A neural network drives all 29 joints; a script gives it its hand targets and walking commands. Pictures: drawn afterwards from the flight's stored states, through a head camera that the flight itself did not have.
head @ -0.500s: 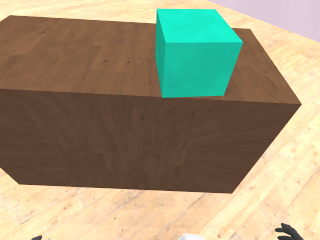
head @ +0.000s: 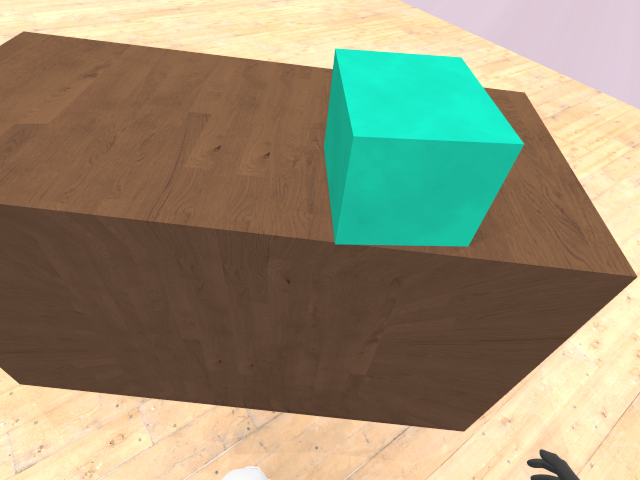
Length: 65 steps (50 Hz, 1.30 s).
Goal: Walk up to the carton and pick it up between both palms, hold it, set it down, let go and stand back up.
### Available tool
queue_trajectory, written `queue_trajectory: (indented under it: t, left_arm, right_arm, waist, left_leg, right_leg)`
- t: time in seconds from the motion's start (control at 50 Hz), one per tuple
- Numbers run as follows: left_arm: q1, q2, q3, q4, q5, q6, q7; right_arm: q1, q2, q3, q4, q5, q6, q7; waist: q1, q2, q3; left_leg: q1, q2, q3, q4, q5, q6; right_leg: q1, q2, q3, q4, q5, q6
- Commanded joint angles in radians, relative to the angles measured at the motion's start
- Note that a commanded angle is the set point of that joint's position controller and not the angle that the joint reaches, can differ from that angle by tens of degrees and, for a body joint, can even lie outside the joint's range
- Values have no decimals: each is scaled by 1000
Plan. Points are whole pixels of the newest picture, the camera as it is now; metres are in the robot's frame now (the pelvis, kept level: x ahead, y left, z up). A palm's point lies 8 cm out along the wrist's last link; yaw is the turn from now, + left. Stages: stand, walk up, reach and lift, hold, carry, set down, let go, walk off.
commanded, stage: walk up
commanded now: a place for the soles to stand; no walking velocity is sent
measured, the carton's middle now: (401, 146) +0.58 -0.12 +0.12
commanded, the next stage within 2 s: none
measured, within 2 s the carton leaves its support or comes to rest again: neither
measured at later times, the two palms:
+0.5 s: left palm out of the picture +0.08 +0.23 -0.09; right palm (629, 454) +0.18 -0.42 -0.07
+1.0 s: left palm (175, 403) +0.24 +0.19 -0.08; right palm (620, 438) +0.20 -0.42 -0.08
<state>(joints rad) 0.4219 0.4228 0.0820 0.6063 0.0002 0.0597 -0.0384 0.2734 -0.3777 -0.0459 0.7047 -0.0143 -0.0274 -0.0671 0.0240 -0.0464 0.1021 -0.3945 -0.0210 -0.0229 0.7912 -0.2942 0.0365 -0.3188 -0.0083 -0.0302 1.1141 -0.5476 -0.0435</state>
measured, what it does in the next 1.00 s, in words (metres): walks ahead: right foot, then left foot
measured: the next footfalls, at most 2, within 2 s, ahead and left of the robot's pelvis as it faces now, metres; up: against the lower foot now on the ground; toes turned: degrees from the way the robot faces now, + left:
right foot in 0.24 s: +0.10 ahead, -0.19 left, +0.00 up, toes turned -4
left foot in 0.54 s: +0.16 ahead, +0.03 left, +0.00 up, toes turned -6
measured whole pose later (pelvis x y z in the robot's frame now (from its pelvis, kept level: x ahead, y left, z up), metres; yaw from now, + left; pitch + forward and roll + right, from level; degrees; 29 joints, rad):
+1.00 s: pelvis +0.12 -0.11 +0.00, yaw -1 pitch -3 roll +0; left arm 0.26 0.42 0.03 0.62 0.00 0.03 -0.01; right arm 0.27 -0.40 -0.03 0.72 -0.01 0.00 -0.03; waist 0.00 -0.02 0.11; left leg -0.39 0.02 -0.06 0.77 -0.32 -0.04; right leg -0.30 -0.02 0.00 0.79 -0.43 0.01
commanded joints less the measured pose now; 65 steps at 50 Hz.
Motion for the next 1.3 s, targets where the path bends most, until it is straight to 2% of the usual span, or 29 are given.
queue_trajectory:
  t: [0.0,0.1,0.16,0.18,0.2,0.22,0.24,0.26,0.28,0.32,0.38,0.4,0.44,0.5,0.52,0.54,0.56,0.58,0.6,0.62,0.66,0.72,0.76,0.78,0.84,0.9,0.98,1.04,1.28]
  left_arm:
    - [66,188,75,-122,58,2,-20]
    - [-18,220,82,-145,56,-6,-35]
    - [14,196,82,-123,35,-20,-32]
    - [135,178,83,-82,36,-29,-24]
    - [199,198,89,-34,38,-43,-19]
    - [204,261,107,-44,56,-53,-9]
    - [137,303,104,-103,57,-53,3]
    - [123,316,120,-115,66,-50,11]
    - [95,275,108,-116,56,-51,14]
    - [58,251,92,-125,55,-61,18]
    - [118,227,69,-86,53,-62,31]
    - [136,236,79,-84,54,-62,33]
    - [134,228,62,-91,44,-54,44]
    - [20,241,44,-111,27,-45,43]
    - [40,219,36,-115,19,-42,42]
    - [26,179,26,-111,5,-49,38]
    - [75,170,24,-108,14,-55,37]
    - [24,222,42,-111,25,-27,48]
    - [-43,205,44,-126,32,-16,52]
    - [-64,214,50,-142,36,-15,50]
    - [18,192,33,-108,21,-17,37]
    - [94,173,39,-21,-3,-45,30]
    - [66,246,43,-15,29,-62,46]
    - [-38,286,47,-38,15,-79,55]
    - [-145,245,13,-44,7,-82,49]
    - [-113,225,18,-39,-23,-62,42]
    - [-179,253,12,1,-18,-69,46]
    - [-205,219,4,6,-19,-75,47]
    - [-249,189,6,46,-19,-62,39]
  right_arm:
    - [74,-334,-118,-93,-23,-36,-6]
    - [65,-366,-129,-117,-30,-35,1]
    - [11,-360,-128,-123,-28,-24,7]
    - [-32,-374,-134,-117,-27,-17,1]
    - [-66,-331,-108,-129,-23,-12,2]
    - [-36,-207,-67,-130,-8,-12,3]
    - [-63,-173,-44,-156,0,-15,-4]
    - [-158,-242,-70,-183,11,-14,-4]
    - [-154,-285,-80,-177,19,-12,7]
    - [-57,-292,-81,-127,13,-23,12]
    - [-48,-254,-60,-115,9,-37,16]
    - [-69,-246,-55,-121,11,-36,14]
    - [-127,-221,-42,-125,12,-26,10]
    - [-49,-230,-46,-96,18,-23,3]
    - [32,-255,-59,-81,1,-23,-3]
    - [85,-319,-79,-54,-4,-24,-16]
    - [119,-373,-85,-73,-12,-18,-25]
    - [119,-357,-77,-74,-2,-6,-24]
    - [137,-329,-76,-71,0,1,-22]
    - [89,-317,-78,-89,0,5,-17]
    - [-5,-330,-77,-100,-9,4,-4]
    - [-132,-284,-62,-102,-6,7,18]
    - [-94,-201,-41,-78,30,12,28]
    - [-69,-213,-37,-81,22,19,32]
    - [-112,-248,-51,-66,17,4,29]
    - [-132,-287,-52,-44,22,-11,42]
    - [-92,-255,-34,-30,47,2,37]
    - [-113,-260,-36,-32,22,1,31]
    - [-135,-265,-36,-14,26,8,39]
  waist:
    - [-5,180,70]
    - [-49,243,64]
    - [-5,229,59]
    - [54,221,-3]
    - [115,-8,-42]
    - [122,-257,-50]
    - [134,-243,-41]
    - [148,-91,43]
    - [114,1,102]
    - [47,2,78]
    - [65,-41,-84]
    - [81,-112,-121]
    - [84,-72,-43]
    - [10,-50,-61]
    - [-33,-18,-157]
    - [-83,57,-232]
    - [-107,210,-325]
    - [-120,215,-246]
    - [-131,142,-121]
    - [-97,76,-40]
    - [-28,168,17]
    - [32,222,-4]
    - [45,-97,-35]
    - [3,-27,-67]
    - [-46,40,-54]
    - [-12,116,-207]
    - [-41,11,-206]
    - [-25,10,-225]
    - [-29,57,-181]
  left_leg:
    - [78,294,-557,-547,-643,132]
    - [74,292,-468,-481,-599,181]
    - [74,289,-403,-397,-512,168]
    - [-37,286,-338,-281,-512,142]
    - [-183,178,-159,-58,-445,80]
    - [-363,49,53,268,-352,2]
    - [-501,-16,11,366,-339,-37]
    - [-481,2,-123,406,-260,-14]
    - [-453,38,-106,385,-203,-9]
    - [-433,76,-62,345,-173,-14]
    - [-370,44,-33,205,-212,-20]
    - [-333,52,15,165,-211,-24]
    - [-251,51,26,62,-134,-22]
    - [53,31,53,-102,41,-10]
    - [268,38,-2,-216,156,11]
    - [446,182,-216,-248,167,87]
    - [525,415,-584,-305,203,219]
    - [445,495,-681,-303,181,341]
    - [332,481,-667,-330,60,364]
    - [252,441,-616,-376,-120,328]
    - [115,307,-507,-389,-285,214]
    - [-85,195,-263,-330,-250,105]
    - [-226,88,-71,5,-189,-58]
    - [-143,46,-44,27,-202,-74]
    - [125,94,-85,-174,71,-32]
    - [171,205,-235,-216,170,54]
    - [174,119,-109,-179,228,-25]
    - [183,127,-97,-182,252,-4]
    - [189,139,-121,-236,158,4]
  right_leg:
    - [-299,-64,103,67,43,25]
    - [-260,-81,83,-97,-1,28]
    - [-173,-52,73,-274,43,15]
    - [37,-92,76,-410,159,-19]
    - [272,-14,37,-605,132,-19]
    - [346,-179,344,-783,-124,-32]
    - [277,-298,632,-880,-364,-93]
    - [157,-375,787,-977,-416,-146]
    - [133,-348,727,-957,-365,-152]
    - [238,-283,541,-802,65,-128]
    - [428,-227,401,-651,582,-110]
    - [418,-218,368,-637,654,-103]
    - [289,-218,348,-616,781,-74]
    - [89,-188,230,-519,852,-18]
    - [3,-151,203,-405,778,-13]
    - [-128,-97,143,-255,726,44]
    - [-236,-21,56,-54,447,130]
    - [-279,-8,63,15,-107,108]
    - [-336,-25,111,25,-160,83]
    - [-355,-35,126,27,-137,68]
    - [-235,-61,130,-162,-59,15]
    - [101,-24,44,-493,190,10]
    - [212,-230,420,-798,55,-20]
    - [125,-335,529,-810,141,-77]
    - [-16,-229,280,-599,478,-72]
    - [83,-85,136,-500,345,19]
    - [105,-161,211,-581,488,-36]
    - [121,-145,185,-545,614,-10]
    - [44,-121,159,-602,294,-27]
